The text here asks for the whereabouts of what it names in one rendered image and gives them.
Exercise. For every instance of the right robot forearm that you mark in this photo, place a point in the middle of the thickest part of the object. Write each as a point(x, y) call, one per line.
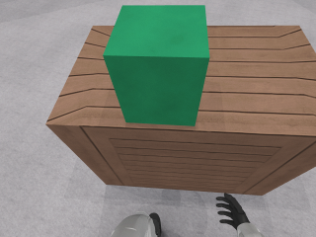
point(247, 229)

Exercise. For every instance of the pedestal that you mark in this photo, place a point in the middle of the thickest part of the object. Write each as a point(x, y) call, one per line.
point(255, 128)

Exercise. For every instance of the carton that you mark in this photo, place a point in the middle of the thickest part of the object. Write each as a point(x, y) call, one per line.
point(157, 57)

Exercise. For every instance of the robot left foot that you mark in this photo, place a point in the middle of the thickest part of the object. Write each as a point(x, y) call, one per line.
point(157, 223)

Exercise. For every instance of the robot right hand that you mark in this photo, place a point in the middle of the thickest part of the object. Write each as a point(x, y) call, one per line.
point(236, 211)

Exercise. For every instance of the robot left thigh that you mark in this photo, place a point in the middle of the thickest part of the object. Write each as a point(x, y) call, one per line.
point(136, 225)

